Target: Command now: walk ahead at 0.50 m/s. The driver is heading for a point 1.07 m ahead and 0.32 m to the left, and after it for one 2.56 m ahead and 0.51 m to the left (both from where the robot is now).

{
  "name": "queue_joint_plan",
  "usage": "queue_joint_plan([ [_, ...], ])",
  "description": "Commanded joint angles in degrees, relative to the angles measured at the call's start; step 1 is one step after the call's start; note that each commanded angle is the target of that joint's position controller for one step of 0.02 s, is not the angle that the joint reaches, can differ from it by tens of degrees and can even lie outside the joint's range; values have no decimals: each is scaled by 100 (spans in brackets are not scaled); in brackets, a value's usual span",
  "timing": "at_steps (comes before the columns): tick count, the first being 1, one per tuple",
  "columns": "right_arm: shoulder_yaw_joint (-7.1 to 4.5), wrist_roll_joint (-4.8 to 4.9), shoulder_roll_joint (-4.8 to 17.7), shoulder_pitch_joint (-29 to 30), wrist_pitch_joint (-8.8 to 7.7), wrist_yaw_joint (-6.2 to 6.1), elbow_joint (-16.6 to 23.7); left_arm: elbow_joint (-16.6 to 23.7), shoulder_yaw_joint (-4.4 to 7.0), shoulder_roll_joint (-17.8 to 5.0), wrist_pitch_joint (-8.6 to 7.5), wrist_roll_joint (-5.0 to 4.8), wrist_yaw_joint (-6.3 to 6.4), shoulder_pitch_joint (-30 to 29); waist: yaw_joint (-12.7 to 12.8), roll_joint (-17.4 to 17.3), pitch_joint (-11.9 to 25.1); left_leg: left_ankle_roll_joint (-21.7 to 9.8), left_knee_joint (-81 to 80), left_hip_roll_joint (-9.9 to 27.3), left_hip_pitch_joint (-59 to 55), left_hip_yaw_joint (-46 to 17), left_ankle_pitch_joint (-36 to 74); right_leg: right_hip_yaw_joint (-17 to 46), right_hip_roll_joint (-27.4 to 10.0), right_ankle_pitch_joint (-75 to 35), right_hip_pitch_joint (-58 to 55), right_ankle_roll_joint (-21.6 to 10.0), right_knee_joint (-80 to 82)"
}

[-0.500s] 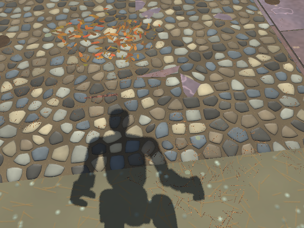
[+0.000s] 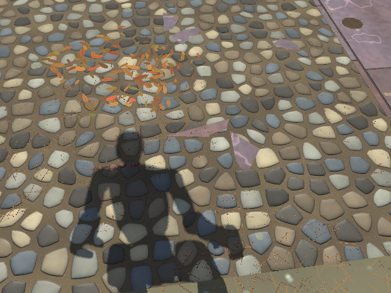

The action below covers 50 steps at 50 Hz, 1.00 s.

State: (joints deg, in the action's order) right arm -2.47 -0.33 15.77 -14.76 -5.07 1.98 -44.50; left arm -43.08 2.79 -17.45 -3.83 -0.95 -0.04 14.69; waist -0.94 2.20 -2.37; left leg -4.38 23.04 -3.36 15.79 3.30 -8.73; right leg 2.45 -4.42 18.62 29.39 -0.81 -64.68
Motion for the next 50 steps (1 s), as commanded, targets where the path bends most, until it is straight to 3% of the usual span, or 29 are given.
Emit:
queue_joint_plan([
  [1, -188, 34, 763, 138, -156, -40, 282, 321, 95, -334, 47, 60, 35, 241, 198, -584, 307, -1104, -1471, 1622, -510, -1558, 907, 163, -383, -454, 599, 154, 380],
  [7, -229, 92, 976, -252, -55, -149, 45, 587, -2, -122, -59, 59, -47, -928, -200, -482, -9, -784, -1591, 1290, -709, -736, 1036, -98, -209, -2274, 595, 237, 2546],
  [10, -251, 131, 1069, -598, 20, -152, -135, 745, -9, -146, -109, 8, -136, -1432, -410, -504, -118, -762, -1446, 1476, -1116, -781, 903, -170, -73, -2380, 583, 179, 3096],
  [12, -270, 150, 1103, -695, 92, -170, -226, 846, 9, -211, -136, -5, -202, -1617, -410, -550, -170, -708, -1239, 1670, -1528, -866, 1040, -135, -17, -2075, 696, 52, 3343],
  [15, -315, 169, 1205, -596, 186, -221, -281, 817, 82, -396, -165, 13, -257, -1315, -117, -685, 31, -538, -680, 1812, -1935, -901, 2034, -237, 156, -1442, 181, -204, 3583],
  [16, -311, 173, 1212, -459, 218, -234, -267, 668, 166, -525, -169, 34, -239, -777, 222, -677, 351, -422, -36, 1642, -1871, -719, 2908, -422, 338, -1463, -611, -340, 3767],
  [17, -237, 126, 1027, -479, 234, -249, -239, 404, 310, -810, -161, 52, -186, 106, 600, -547, 981, -246, 1067, 1328, -1426, -478, 3062, -396, 302, -1615, -1969, -533, 3700],
  [18, -72, -47, 627, -613, 213, -253, -84, 278, 420, -1265, -128, 110, -110, 1080, 867, 320, 1889, -13, 3007, 899, -144, -255, 1121, 1027, -938, -1807, -3728, -911, 3518],
  [19, 63, 87, 125, -1335, 86, -204, -51, 227, 442, -1476, -118, 137, -152, 1090, 443, 1722, 2416, 243, 4601, -64, 1955, -628, -2465, 3670, -1925, -407, -5150, -1733, 4338],
  [20, -92, 233, 836, -851, 7, -173, -124, 299, 305, -864, -124, 78, -149, 967, 737, 849, 1922, 198, 5124, 260, 2576, -1216, -2420, 3531, -1779, 349, -4807, -1496, 4654],
  [21, -167, 325, 1026, -337, -34, -154, 38, 311, 235, -676, -134, 73, -125, 626, 692, 554, 1163, 142, 5075, 511, 2791, -1108, -1848, 2615, -1625, 136, -4086, -1259, 4762],
  [22, -159, 280, 935, -113, -29, -180, 70, 323, 196, -569, -145, 103, -126, 277, 502, 138, 798, 180, 4835, 778, 2571, -988, -1348, 2015, -1400, -384, -3364, -1133, 4923],
  [23, -187, 205, 878, -46, 13, -192, 71, 318, 160, -408, -170, 123, -134, 22, 354, 137, 490, 231, 4523, 928, 2402, -995, -1007, 1527, -1191, -800, -2849, -1070, 5119],
  [25, -190, 223, 682, -332, 157, -192, -26, 256, 155, -305, -265, 175, -128, -162, 122, 333, 413, 325, 4346, 1072, 1893, -1017, -629, 904, -1019, -1320, -2327, -1023, 5455],
  [28, -180, 205, 494, -191, 295, -221, 42, 78, 213, -422, -345, 187, -91, -162, 54, 159, 156, 451, 4023, 1083, 2170, -1068, -192, 192, -993, -2067, -2137, -1050, 5695],
  [30, -182, 179, 456, 38, 295, -211, 137, -22, 237, -477, -331, 202, -43, -98, 102, 100, 54, 505, 3493, 1052, 2421, -1096, 344, -199, -933, -2339, -2273, -1016, 5756],
  [34, -116, 150, 295, 704, 234, -75, 361, -137, 263, -611, -266, 162, 37, -21, 346, 28, -135, 453, 2123, 972, 2242, -625, 1322, -900, -795, -2438, -2448, -828, 5856],
  [39, -74, 158, 226, 1456, 229, 103, 822, -392, 341, -789, -51, 46, 80, 420, 586, -44, -357, 211, 1355, 855, 2608, -224, 908, -1199, -1150, -3145, -3504, -781, 5471],
  [42, -189, 168, 434, 1215, 265, 173, 950, -357, 402, -998, 88, -4, 142, 261, 258, 230, 7, -92, 1294, 420, 1881, 218, 94, -1424, -1198, -5519, -3818, -610, 4561],
  [43, -279, 176, 587, 799, 289, 169, 890, -329, 421, -1070, 139, -13, 172, 192, -7, 327, 279, -228, 1327, 204, 1319, 347, -180, -1477, -1167, -6278, -3793, -549, 3903],
  [44, -426, 187, 837, 54, 303, 128, 731, -299, 422, -1107, 176, -34, 193, 81, -446, 287, 671, -417, 1071, -8, 272, 368, -82, -1565, -1033, -6347, -3454, -424, 2879],
  [45, -622, 183, 1214, -910, 348, 23, 498, -234, 370, -1013, 147, -7, 216, 31, -939, -33, 1152, -683, 732, 133, -1421, -193, 157, -1589, -789, -5134, -2333, -188, 1346],
  [46, -722, 212, 1814, -965, 357, -76, 456, 44, 118, -139, 18, 230, 133, 489, -350, -1562, 1481, -1552, 548, 1594, -3370, -3013, -169, -1383, 255, 309, 271, 183, -709],
  [47, -628, 153, 1632, -1016, 252, -42, 682, 188, 72, -311, -242, 75, 38, 253, -489, -1286, 2440, -2257, -408, 2316, -4068, -5327, -964, 87, 808, 1692, 1268, 212, -1774],
  [48, -524, 111, 1235, -863, 180, -28, 650, 352, 166, -676, -398, -149, -37, -355, -667, -842, 1775, -1885, -610, 2140, -3704, -4526, -767, 408, 422, 1168, 1801, 74, -1694],
  [49, -469, 141, 1033, -554, 134, -28, 665, 411, 136, -650, -476, -151, -42, -501, -447, -488, 1153, -1638, -605, 1876, -2875, -3707, -354, 350, 161, 650, 1710, -26, -1163],
  [50, -418, 145, 876, -147, 120, -29, 725, 345, 155, -630, -491, -1, 2, -515, -166, -164, 757, -1440, -644, 1625, -2024, -3150, 256, 305, -38, 359, 1366, 1, -608],
])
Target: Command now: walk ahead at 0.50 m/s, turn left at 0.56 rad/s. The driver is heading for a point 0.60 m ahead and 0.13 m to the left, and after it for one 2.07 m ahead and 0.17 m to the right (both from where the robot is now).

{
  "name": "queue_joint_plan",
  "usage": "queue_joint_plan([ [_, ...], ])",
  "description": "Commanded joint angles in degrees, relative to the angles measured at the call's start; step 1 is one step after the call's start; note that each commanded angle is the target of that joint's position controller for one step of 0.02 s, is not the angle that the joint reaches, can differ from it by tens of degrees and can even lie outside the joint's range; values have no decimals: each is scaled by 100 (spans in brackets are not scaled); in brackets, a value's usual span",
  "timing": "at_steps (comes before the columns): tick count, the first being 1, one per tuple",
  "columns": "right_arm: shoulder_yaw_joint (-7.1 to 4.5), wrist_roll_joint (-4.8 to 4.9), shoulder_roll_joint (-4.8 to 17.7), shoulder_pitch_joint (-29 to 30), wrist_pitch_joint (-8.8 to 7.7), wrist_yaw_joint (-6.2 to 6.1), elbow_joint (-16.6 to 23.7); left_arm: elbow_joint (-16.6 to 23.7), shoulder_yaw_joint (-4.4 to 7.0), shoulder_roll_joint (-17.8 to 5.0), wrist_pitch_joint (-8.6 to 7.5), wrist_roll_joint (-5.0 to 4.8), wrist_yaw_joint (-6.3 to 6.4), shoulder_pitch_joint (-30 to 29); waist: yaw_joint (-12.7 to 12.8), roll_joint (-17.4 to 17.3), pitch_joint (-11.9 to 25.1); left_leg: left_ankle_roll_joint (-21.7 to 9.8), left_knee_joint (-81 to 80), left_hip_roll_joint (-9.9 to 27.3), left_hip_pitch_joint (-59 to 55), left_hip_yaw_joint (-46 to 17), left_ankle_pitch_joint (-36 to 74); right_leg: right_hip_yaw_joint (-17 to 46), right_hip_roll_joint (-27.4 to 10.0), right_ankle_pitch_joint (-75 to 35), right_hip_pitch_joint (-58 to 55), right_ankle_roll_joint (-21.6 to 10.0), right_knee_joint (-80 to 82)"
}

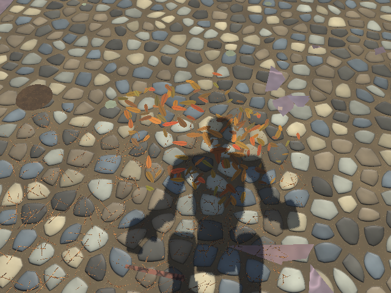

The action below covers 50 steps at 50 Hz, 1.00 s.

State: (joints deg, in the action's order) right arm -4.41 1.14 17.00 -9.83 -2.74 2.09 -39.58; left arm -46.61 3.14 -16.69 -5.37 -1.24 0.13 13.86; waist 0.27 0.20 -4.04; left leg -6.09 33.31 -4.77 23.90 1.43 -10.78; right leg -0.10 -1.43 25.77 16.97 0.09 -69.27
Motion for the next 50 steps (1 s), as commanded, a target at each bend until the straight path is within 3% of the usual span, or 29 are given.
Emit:
queue_joint_plan([
  [1, -160, -50, 580, -390, -123, -63, 329, 661, 174, -795, -283, 134, 3, -357, -100, -30, 783, -1197, -1778, 1589, -2277, -2592, 1036, 579, -460, -561, 2197, -41, 189],
  [2, -148, -86, 577, -298, -118, -82, 392, 663, 193, -791, -205, 163, -8, -261, 27, -124, 725, -1194, -1897, 1504, -1919, -2462, 1314, 568, -487, -676, 1930, 29, 365],
  [5, -202, -46, 785, -410, -134, -180, 350, 747, 134, -543, -44, 227, 9, -361, 74, -128, 554, -1187, -2048, 1318, -1236, -1965, 1909, 359, -442, -1073, 1766, 318, 1186],
  [10, -238, 3, 909, -798, -32, -304, 211, 1029, 14, -290, -57, 173, -45, -1431, -358, -425, 394, -699, -1902, 848, -807, -1564, 1087, 239, -10, -2924, 1239, 445, 3321],
  [15, -229, 43, 838, -1104, 46, -332, 77, 1181, 118, -578, -170, 80, -154, -1733, -412, -600, 417, -554, -1264, 1162, -1516, -2381, 517, 500, 149, -2617, 1042, 238, 4089],
  [17, -234, 27, 819, -979, 78, -341, 109, 1101, 199, -699, -231, 65, -157, -1338, -159, -792, 481, -448, -880, 1197, -1633, -2621, 720, 439, 168, -2194, 559, 35, 4264],
  [18, -184, 12, 678, -901, 77, -332, 153, 975, 279, -814, -261, 97, -125, -821, 122, -773, 736, -292, -386, 968, -1513, -2496, 1002, 375, 128, -2262, -223, -135, 4477],
  [19, -63, -46, 358, -864, 53, -304, 253, 900, 365, -1073, -288, 205, -80, -41, 482, -395, 1444, -81, 958, 660, -959, -2120, 660, 1035, -631, -2089, -1612, -500, 4327],
  [20, 53, 66, -3, -1613, 6, -309, 387, 739, 490, -1570, -224, 299, -61, 663, 305, 1232, 2301, 382, 2921, -190, 1010, -1270, -1549, 3444, -2000, -1085, -3701, -1450, 4632],
  [21, 15, 132, 447, -1732, -14, -322, 347, 677, 430, -1217, -177, 128, -107, 720, 321, 1595, 2215, 478, 3890, 157, 1998, -1226, -2328, 4729, -2376, 377, -3789, -1620, 5096],
  [22, -99, 123, 868, -1192, 15, -320, 335, 770, 312, -777, -137, 97, -79, 437, 472, 932, 1395, 527, 4229, 427, 2276, -1225, -1811, 3937, -2117, 667, -3098, -1355, 5241],
  [23, -120, 49, 908, -786, 50, -324, 413, 808, 253, -634, -79, 142, -55, 150, 432, 536, 912, 553, 4206, 620, 2168, -991, -1386, 3088, -1864, 64, -2388, -1144, 5282],
  [24, -132, -16, 835, -550, 55, -306, 494, 770, 206, -518, -48, 168, -46, -53, 329, 419, 534, 564, 3951, 772, 2040, -952, -1101, 2490, -1626, -594, -1759, -1077, 5418],
  [25, -143, -7, 736, -522, 74, -271, 525, 739, 163, -423, -51, 203, -30, -156, 193, 523, 390, 550, 3739, 934, 1806, -936, -915, 2015, -1444, -1044, -1365, -1002, 5554],
  [27, -95, 59, 465, -599, 135, -226, 543, 654, 171, -414, -86, 169, -29, -192, 89, 653, 311, 562, 3431, 1054, 1563, -781, -792, 1395, -1300, -1522, -1009, -1012, 5821],
  [29, -50, 30, 334, -418, 173, -215, 655, 543, 230, -581, -126, 145, -31, -138, 84, 532, 241, 629, 3033, 1127, 1696, -724, -572, 1005, -1369, -1987, -966, -1136, 6007],
  [35, 36, 16, 206, 345, 96, -59, 805, 327, 305, -883, -55, 117, -3, -41, 315, 333, 150, 624, 1277, 1090, 1504, -380, 1024, -242, -1232, -2842, -1270, -965, 6070],
  [37, 57, 28, 171, 689, 82, 11, 913, 231, 326, -978, -6, 75, 5, 140, 438, 312, 53, 553, 812, 1023, 1376, -190, 1149, -471, -1276, -2861, -1453, -884, 6046],
  [39, 78, -6, 110, 939, 51, 52, 1044, 85, 320, -1024, 69, 2, -16, 336, 450, 263, -77, 432, 338, 848, 1061, -103, 882, -512, -1342, -3755, -1535, -862, 5816],
  [41, -4, -89, 269, 705, 7, 61, 1036, -26, 334, -1176, 138, -80, -21, 376, 176, 442, 175, 227, -29, 523, 410, 50, 490, -502, -1374, -5367, -1782, -773, 5193],
  [42, -103, -145, 450, 143, -13, 44, 863, -57, 325, -1216, 161, -126, -15, 287, -204, 462, 515, 85, -418, 351, -390, 138, 774, -571, -1237, -5949, -1775, -639, 4534],
  [43, -217, -193, 706, -549, -18, -16, 626, -94, 260, -1089, 153, -130, -18, 313, -585, 364, 918, -61, -794, 312, -1607, 165, 1702, -689, -988, -5852, -1338, -429, 3633],
  [44, -306, -320, 1177, -1288, 13, -136, 476, 65, 95, -707, 100, 88, -36, 344, -804, -247, 1728, -389, -276, 1425, -3407, -880, 4200, -688, -587, -3484, -82, -116, 2034],
  [45, -198, -458, 1372, -1086, 47, -210, 626, 21, -125, -135, 64, 204, -125, 1169, -262, -1502, 2764, -1433, 14, 3171, -4807, -2852, 6567, -50, 194, 1586, 1366, 265, -11],
  [46, -182, -358, 1108, -1187, 86, -166, 660, -236, 31, -762, 81, -19, -118, 1178, -634, -932, 3438, -1654, -215, 3178, -4507, -2849, 6060, 948, 162, 1647, 1313, 304, -574],
  [47, -145, -252, 956, -912, 86, -124, 524, -76, 108, -965, 125, -191, -112, 633, -565, -800, 2570, -1415, -510, 2794, -3875, -2069, 5120, 714, -103, 1343, 1812, 294, -506],
  [48, -72, -158, 710, -500, 51, -116, 442, -25, 85, -818, 189, -140, -45, 328, -363, -518, 1798, -1069, -787, 2412, -3113, -1613, 4194, 500, -333, 923, 1977, 311, -64],
  [49, 1, -141, 467, -169, 25, -117, 406, -99, 103, -745, 300, -54, 27, 285, -179, -468, 1334, -873, -1072, 2203, -2349, -1262, 3668, 439, -460, 579, 1755, 378, 210],
  [50, 26, -192, 376, 108, -2, -112, 370, -181, 105, -649, 443, -19, 72, 501, 59, -577, 1154, -782, -1356, 2067, -1575, -894, 3447, 391, -497, 264, 1151, 463, 368],
])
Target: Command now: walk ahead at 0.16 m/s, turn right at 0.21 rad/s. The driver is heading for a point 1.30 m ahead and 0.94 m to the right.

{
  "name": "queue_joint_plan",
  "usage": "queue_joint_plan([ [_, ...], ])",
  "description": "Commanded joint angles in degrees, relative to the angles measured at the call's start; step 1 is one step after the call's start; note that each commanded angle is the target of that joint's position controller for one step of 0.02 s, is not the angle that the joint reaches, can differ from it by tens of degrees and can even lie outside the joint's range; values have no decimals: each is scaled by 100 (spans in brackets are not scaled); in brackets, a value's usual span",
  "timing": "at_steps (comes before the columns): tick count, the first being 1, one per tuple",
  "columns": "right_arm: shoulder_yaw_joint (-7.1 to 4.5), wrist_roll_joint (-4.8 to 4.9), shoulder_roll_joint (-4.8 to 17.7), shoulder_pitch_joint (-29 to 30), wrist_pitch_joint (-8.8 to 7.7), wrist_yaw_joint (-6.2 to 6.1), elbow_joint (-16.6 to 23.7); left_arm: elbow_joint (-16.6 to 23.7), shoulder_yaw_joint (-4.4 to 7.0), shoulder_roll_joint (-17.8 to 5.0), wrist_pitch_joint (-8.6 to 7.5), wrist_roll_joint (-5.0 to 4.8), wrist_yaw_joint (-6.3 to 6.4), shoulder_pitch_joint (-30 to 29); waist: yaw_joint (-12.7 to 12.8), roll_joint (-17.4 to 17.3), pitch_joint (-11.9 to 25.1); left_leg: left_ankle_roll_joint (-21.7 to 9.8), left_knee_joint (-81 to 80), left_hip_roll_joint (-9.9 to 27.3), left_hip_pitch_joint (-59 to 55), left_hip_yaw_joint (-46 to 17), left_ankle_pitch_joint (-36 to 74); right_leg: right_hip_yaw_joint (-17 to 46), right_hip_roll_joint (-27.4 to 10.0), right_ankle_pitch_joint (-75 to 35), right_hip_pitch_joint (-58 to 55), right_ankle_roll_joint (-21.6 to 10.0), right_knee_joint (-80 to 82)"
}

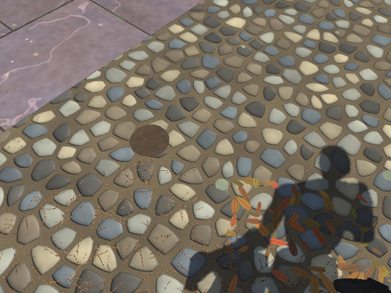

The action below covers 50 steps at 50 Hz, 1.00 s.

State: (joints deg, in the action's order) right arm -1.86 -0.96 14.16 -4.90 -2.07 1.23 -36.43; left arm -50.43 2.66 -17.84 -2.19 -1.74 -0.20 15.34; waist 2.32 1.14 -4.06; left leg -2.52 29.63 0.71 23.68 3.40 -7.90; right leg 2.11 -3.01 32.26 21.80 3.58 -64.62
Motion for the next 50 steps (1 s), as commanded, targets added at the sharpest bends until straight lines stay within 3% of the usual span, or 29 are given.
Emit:
queue_joint_plan([
  [1, -234, -70, 642, -181, -111, -31, 25, 145, 153, -421, 228, 55, 149, 537, 5, -716, 1108, -1137, -1204, 1470, -1043, -827, 3025, 71, -271, -672, 227, 188, -20],
  [2, -263, -116, 707, -20, -148, -52, 7, 179, 164, -358, 295, 71, 191, 601, 93, -773, 1051, -1178, -1333, 1481, -822, -649, 2926, -6, -226, -814, 104, 234, 106],
  [4, -315, -111, 824, 104, -162, -131, -81, 338, 194, -353, 371, 110, 242, 416, 94, -800, 943, -1207, -1486, 1560, -740, -433, 2504, -36, -252, -1088, 225, 227, 445],
  [7, -352, -59, 881, 67, -81, -270, -238, 590, 193, -316, 438, 126, 189, -36, -58, -752, 845, -1179, -1657, 1633, -879, -235, 1375, -71, -365, -1585, 335, 119, 1052],
  [10, -389, -17, 975, 38, 34, -325, -358, 809, 221, -372, 496, 123, 100, -361, -172, -714, 741, -1155, -1666, 1776, -1071, -176, 795, -197, -354, -1588, 339, 14, 1497],
  [14, -461, 122, 1143, 4, 165, -303, -492, 1040, 273, -417, 551, 121, -34, -518, -197, -728, 701, -971, -1203, 1958, -1514, -126, 989, -443, -229, -1262, 179, -211, 2229],
  [16, -475, 234, 1138, 47, 217, -311, -564, 1011, 311, -404, 538, 127, -83, -290, -28, -648, 754, -632, -618, 1787, -1505, 119, 962, -693, 10, -1895, -401, -430, 3231],
  [17, -456, 236, 993, -271, 235, -301, -712, 984, 383, -587, 519, 166, -49, -133, -27, -332, 768, -269, -46, 1487, -1330, 344, 496, -487, 87, -2668, -834, -627, 3817],
  [18, -396, 54, 744, -382, 237, -284, -687, 1040, 545, -1201, 487, 174, 54, 32, -145, 968, 784, 273, 1444, 855, -391, 889, -657, 930, -852, -4766, -1524, -1040, 4269],
  [19, -340, -83, 638, 74, 230, -317, -332, 1163, 602, -1657, 419, 301, 62, 58, -40, 1960, 753, 713, 2827, -122, 1245, 544, -3112, 2733, -1990, -5889, -1990, -2278, 4404],
  [20, -399, -39, 854, 391, 242, -324, -324, 1167, 526, -1338, 282, 351, 3, 198, 229, 1031, 1170, 668, 3713, -92, 1410, -387, -3242, 2573, -1888, -5712, -2056, -2504, 4437],
  [21, -420, 96, 867, 380, 253, -319, -334, 1171, 488, -1233, 175, 313, 2, -2, 70, 811, 1102, 563, 3869, 2, 1537, -591, -2755, 2053, -1587, -5422, -2027, -2226, 4403],
  [22, -438, 111, 849, 242, 259, -363, -461, 1215, 479, -1110, 138, 202, 40, -313, -92, 499, 1043, 530, 3728, 93, 1597, -673, -2275, 1724, -1296, -5014, -1978, -1899, 4349],
  [23, -477, 63, 960, 231, 267, -406, -495, 1267, 419, -926, 160, 91, 87, -556, -173, 457, 976, 541, 3547, 144, 1611, -731, -1949, 1606, -1208, -4895, -1899, -1725, 4354],
  [26, -467, 97, 829, 98, 236, -394, -554, 1355, 382, -869, 233, 131, 192, -604, -284, 534, 1172, 634, 3269, -36, 1141, -707, -1410, 1397, -962, -5107, -1731, -1679, 4351],
  [30, -395, 117, 676, 283, 211, -365, -537, 1391, 440, -1007, 305, 100, 263, -533, -157, 595, 1115, 767, 2054, -137, 841, -781, -1171, 1574, -850, -4438, -1711, -1653, 4322],
  [36, -414, 163, 819, 206, 131, -245, -569, 1490, 453, -1039, 401, 109, 200, -731, -101, 858, 935, 701, 923, -303, 6, -828, -1248, 2226, -725, -3748, -1217, -1626, 4249],
  [39, -447, 170, 859, -201, 29, -163, -676, 1570, 422, -979, 460, 34, 217, -970, -352, 864, 967, 529, -434, -333, -724, -739, -555, 2458, -485, -3720, -1148, -1372, 3919],
  [40, -489, 144, 975, -390, 11, -156, -744, 1598, 391, -886, 479, 23, 239, -961, -412, 723, 986, 407, -960, -94, -1267, -822, 82, 2362, -268, -3188, -860, -1134, 3706],
  [41, -573, 39, 1370, -523, 32, -193, -725, 1623, 310, -600, 475, 89, 235, -742, -277, -208, 1141, 16, -1144, 995, -1966, -1763, 617, 1804, 218, -1792, -176, -811, 2740],
  [42, -631, -96, 1732, -368, 91, -213, -728, 1756, 311, -520, 426, 59, 215, -484, 28, -1728, 898, -973, -1244, 2036, -2090, -3109, 1851, 776, 1168, 402, 1038, -457, 1717],
  [43, -549, -144, 1404, -210, 68, -220, -582, 1654, 452, -1042, 374, 142, 206, -430, -104, -1375, 885, -1473, -1276, 2425, -1790, -3273, 1833, 769, 715, 530, 1187, -217, 371],
  [44, -455, -105, 1087, 66, 63, -252, -482, 1526, 564, -1272, 391, 72, 187, -394, -26, -971, 769, -1279, -1217, 2045, -1594, -2640, 1558, 756, 591, 103, 1124, -154, -116],
  [45, -419, -22, 964, 293, 82, -279, -448, 1415, 571, -1160, 454, 69, 199, -316, 58, -832, 630, -986, -1166, 1630, -1526, -2078, 1182, 654, 527, -253, 1151, -53, -310],
  [46, -384, 66, 877, 334, 91, -309, -432, 1394, 544, -1033, 508, 90, 206, -319, -22, -866, 534, -879, -1167, 1458, -1584, -1774, 1060, 606, 500, -566, 1310, 46, -480],
  [48, -365, 59, 921, 148, 147, -378, -487, 1512, 452, -749, 538, 39, 160, -489, -155, -938, 439, -893, -1223, 1258, -1632, -1278, 1238, 314, 442, -881, 1355, 170, -302],
  [50, -393, 19, 1023, -157, 198, -428, -540, 1695, 383, -610, 515, 7, 136, -800, -386, -1029, 530, -1001, -1218, 1362, -2108, -1146, 1460, 147, 311, -968, 1483, 250, 275],
])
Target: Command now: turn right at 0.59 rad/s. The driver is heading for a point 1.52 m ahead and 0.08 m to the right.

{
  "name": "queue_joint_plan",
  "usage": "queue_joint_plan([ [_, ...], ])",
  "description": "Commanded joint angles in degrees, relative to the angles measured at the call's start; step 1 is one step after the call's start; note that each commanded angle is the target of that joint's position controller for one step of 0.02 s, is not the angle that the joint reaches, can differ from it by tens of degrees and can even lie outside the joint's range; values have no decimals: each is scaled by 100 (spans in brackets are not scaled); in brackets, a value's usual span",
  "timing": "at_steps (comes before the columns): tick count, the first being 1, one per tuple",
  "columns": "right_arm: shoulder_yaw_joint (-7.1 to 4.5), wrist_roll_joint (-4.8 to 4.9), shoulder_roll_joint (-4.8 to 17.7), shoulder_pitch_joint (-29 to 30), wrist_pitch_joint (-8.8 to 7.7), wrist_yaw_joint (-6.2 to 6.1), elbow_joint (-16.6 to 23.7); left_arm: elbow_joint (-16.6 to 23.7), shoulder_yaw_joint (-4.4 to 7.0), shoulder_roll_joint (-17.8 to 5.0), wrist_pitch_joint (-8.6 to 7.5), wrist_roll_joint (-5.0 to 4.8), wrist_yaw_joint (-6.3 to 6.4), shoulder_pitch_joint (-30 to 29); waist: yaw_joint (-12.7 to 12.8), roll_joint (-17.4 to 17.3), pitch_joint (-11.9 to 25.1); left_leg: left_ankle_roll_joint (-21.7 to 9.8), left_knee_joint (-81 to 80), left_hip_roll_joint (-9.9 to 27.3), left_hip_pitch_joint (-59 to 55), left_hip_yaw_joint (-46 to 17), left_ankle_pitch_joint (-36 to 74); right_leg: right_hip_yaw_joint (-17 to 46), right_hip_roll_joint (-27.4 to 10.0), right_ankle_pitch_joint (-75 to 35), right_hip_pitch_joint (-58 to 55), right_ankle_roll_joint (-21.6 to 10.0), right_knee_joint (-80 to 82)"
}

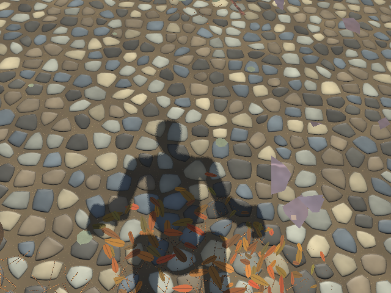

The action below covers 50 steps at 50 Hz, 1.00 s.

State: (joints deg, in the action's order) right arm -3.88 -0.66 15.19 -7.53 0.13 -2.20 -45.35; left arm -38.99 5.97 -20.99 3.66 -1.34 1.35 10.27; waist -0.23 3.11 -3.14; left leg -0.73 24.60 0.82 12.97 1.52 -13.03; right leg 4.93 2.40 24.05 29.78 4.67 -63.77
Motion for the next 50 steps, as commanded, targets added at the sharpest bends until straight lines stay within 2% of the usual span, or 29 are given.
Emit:
queue_joint_plan([
  [1, -213, -15, 991, 19, -3, -89, 340, 616, 28, -261, -76, -19, -33, -377, -201, -1242, 520, -1221, -691, 1438, -1215, -920, 2081, -179, -312, -125, 630, 164, 471],
  [4, -288, 20, 1219, 90, 38, -30, 381, 726, -45, -169, -77, 23, -107, -408, -238, -1301, 656, -1225, -652, 1569, -1122, -614, 2282, -439, -482, -82, -17, 105, 1332],
  [8, -337, 126, 1367, 148, 47, 89, 376, 747, 5, -289, -11, 13, -192, -208, -153, -1357, 636, -1099, -444, 1696, -907, -364, 2311, -778, -407, -287, -757, -124, 2330],
  [10, -338, 241, 1357, 264, 39, 114, 350, 657, 47, -277, 18, 18, -236, 116, 94, -1257, 643, -808, 6, 1644, -705, -137, 2060, -952, -282, -1005, -1397, -396, 3390],
  [11, -297, 255, 1182, 42, 19, 134, 243, 572, 114, -385, 18, 33, -201, 345, 161, -989, 707, -481, 504, 1463, -355, 114, 1562, -849, -177, -1575, -2027, -599, 3938],
  [12, -222, 93, 893, -201, 1, 166, 207, 566, 261, -854, -3, 18, -123, 595, 135, 153, 821, 43, 1781, 989, 696, 632, 210, 285, -887, -3315, -3036, -951, 4236],
  [13, -95, -152, 606, 101, -18, 150, 594, 767, 336, -1471, -75, 132, -82, 562, 87, 1617, 829, 519, 3260, 81, 2400, 612, -2559, 2471, -2399, -4929, -3420, -2127, 4199],
  [14, -180, -40, 891, 527, -26, 100, 654, 757, 236, -1096, -232, 283, -150, 703, 518, 857, 1243, 505, 4241, 57, 2422, -308, -2732, 2499, -2553, -4536, -3095, -2630, 4363],
  [15, -222, 108, 1002, 516, 3, 89, 634, 706, 148, -885, -339, 284, -154, 447, 328, 632, 988, 408, 4467, 200, 2433, -429, -2283, 1881, -2231, -4085, -2844, -2357, 4404],
  [16, -251, 127, 1028, 288, 7, 91, 503, 624, 121, -697, -388, 147, -116, 293, 180, 406, 916, 332, 4234, 330, 2457, -448, -1731, 1512, -1831, -2648, -2781, -1989, 4510],
  [17, -274, 91, 1086, 256, -2, 103, 443, 581, 49, -506, -394, 39, -86, 217, 158, 385, 803, 305, 3954, 407, 2539, -431, -1282, 1445, -1653, -1359, -2729, -1775, 4684],
  [18, -270, 76, 1060, 255, -23, 145, 420, 560, -12, -425, -408, 37, -54, 221, 154, 508, 698, 301, 3857, 379, 2432, -363, -832, 1422, -1500, -455, -2547, -1718, 4922],
  [19, -255, 96, 1006, 236, -63, 189, 410, 554, -45, -393, -432, 84, -37, 248, 144, 619, 614, 297, 3720, 325, 2400, -307, -499, 1480, -1444, 135, -2482, -1708, 5148],
  [21, -226, 131, 946, 295, -171, 242, 386, 506, -67, -374, -512, 154, -9, 322, 173, 616, 434, 288, 3090, 300, 2404, -290, -122, 1463, -1431, 241, -2542, -1696, 5409],
  [24, -153, 96, 797, 526, -310, 275, 389, 388, -48, -473, -608, 164, -1, 403, 260, 467, 196, 291, 1998, 271, 2220, -297, 155, 1216, -1403, -411, -2583, -1651, 5434],
  [27, -72, 61, 657, 542, -342, 299, 371, 274, -54, -502, -593, 192, -30, 408, 287, 371, 152, 352, 1294, 212, 1588, -247, 177, 889, -1342, -1502, -2283, -1689, 5218],
  [29, -49, 66, 673, 507, -337, 318, 375, 179, -62, -510, -557, 177, -69, 451, 291, 368, 191, 350, 1085, 168, 1215, -218, 143, 859, -1365, -1941, -2106, -1719, 5040],
  [31, -49, 69, 734, 404, -338, 333, 369, 119, -89, -462, -514, 148, -97, 384, 200, 357, 278, 265, 853, 113, 818, -194, 198, 911, -1392, -2351, -2003, -1675, 4804],
  [33, -52, 10, 739, 78, -355, 334, 253, 83, -166, -279, -478, 103, -95, 229, -59, 186, 435, 120, 71, 51, 26, -147, 901, 871, -1199, -2264, -1856, -1414, 4432],
  [34, -64, -45, 845, -23, -364, 304, 241, 6, -228, -112, -491, 160, -94, 365, -102, 17, 521, 35, -247, 292, -464, -427, 1685, 791, -986, -2085, -1743, -1157, 4227],
  [35, -112, -78, 1203, -116, -363, 250, 293, -15, -281, 54, -521, 304, -84, 597, 53, -514, 812, -180, -95, 927, -1052, -1020, 3217, 463, -568, -1453, -1565, -832, 3706],
  [36, -84, -48, 1220, 24, -309, 216, 228, -60, -329, 270, -516, 319, -30, 1083, 392, -1314, 1088, -768, 61, 1265, -1355, -1394, 3256, 162, -224, -495, -1262, -532, 3561],
  [37, 5, 28, 828, 167, -260, 233, 245, -84, -328, 110, -470, 301, 31, 904, 231, -1358, 1059, -999, -111, 1262, -1095, -1597, 2405, 48, -305, -374, -1366, -353, 3529],
  [38, 67, 25, 673, 287, -239, 260, 247, -79, -283, -37, -412, 242, 66, 730, 182, -1280, 888, -939, -167, 1120, -905, -1559, 1903, 31, -333, -516, -1368, -318, 3553],
  [39, 90, 5, 667, 378, -233, 281, 250, -126, -266, -73, -349, 219, 93, 711, 186, -1175, 825, -838, -119, 987, -777, -1443, 1740, 29, -351, -725, -1441, -317, 3609],
  [40, 100, 17, 699, 464, -254, 307, 269, -148, -251, -134, -293, 230, 102, 737, 184, -1042, 746, -752, -40, 871, -651, -1292, 1861, 72, -367, -1024, -1553, -332, 3725],
  [42, 87, 28, 797, 420, -314, 334, 199, -233, -229, -211, -255, 217, 104, 783, 144, -675, 814, -595, 200, 644, -634, -946, 2509, 117, -395, -1676, -1854, -383, 3844],
  [46, 103, 64, 760, 378, -318, 330, -1, -372, -236, -136, -235, 188, 107, 749, 72, -429, 1011, -581, 447, 525, -910, -741, 3332, 137, -449, -2342, -2129, -360, 3871],
  [50, 116, 73, 702, 554, -236, 340, -157, -529, -229, -89, -167, 191, 116, 725, 84, -315, 794, -575, 350, 451, -758, -693, 2811, 95, -439, -2156, -2199, -346, 3985],
])
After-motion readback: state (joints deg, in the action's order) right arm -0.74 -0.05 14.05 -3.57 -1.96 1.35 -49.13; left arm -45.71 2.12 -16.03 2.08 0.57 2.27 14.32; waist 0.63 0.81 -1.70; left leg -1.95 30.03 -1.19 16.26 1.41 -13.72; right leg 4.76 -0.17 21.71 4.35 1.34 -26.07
